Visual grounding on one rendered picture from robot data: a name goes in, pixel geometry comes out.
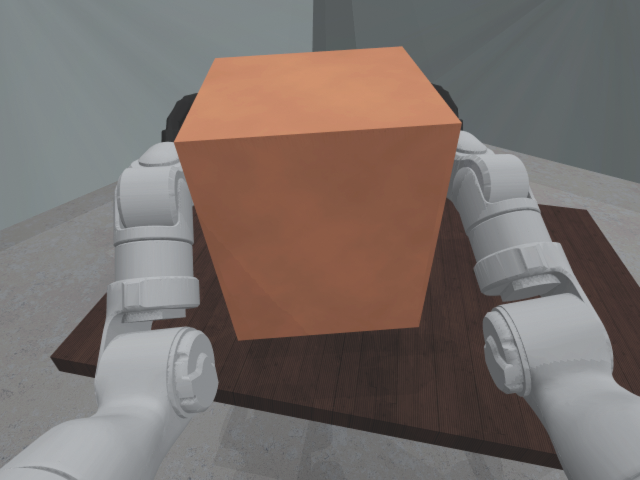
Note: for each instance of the left robot forearm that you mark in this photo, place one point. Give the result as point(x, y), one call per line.
point(153, 238)

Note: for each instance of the right robot upper arm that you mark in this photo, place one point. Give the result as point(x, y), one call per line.
point(552, 352)

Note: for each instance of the left robot upper arm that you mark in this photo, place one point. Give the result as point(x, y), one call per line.
point(149, 385)

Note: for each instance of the carton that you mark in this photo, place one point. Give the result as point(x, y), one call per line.
point(319, 180)

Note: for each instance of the robot right hand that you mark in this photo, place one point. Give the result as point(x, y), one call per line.
point(447, 98)

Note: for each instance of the right robot forearm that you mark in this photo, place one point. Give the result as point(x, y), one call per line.
point(516, 258)

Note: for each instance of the table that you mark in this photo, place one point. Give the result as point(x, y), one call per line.
point(429, 383)

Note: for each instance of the robot left hand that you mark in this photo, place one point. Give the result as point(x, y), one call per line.
point(177, 117)

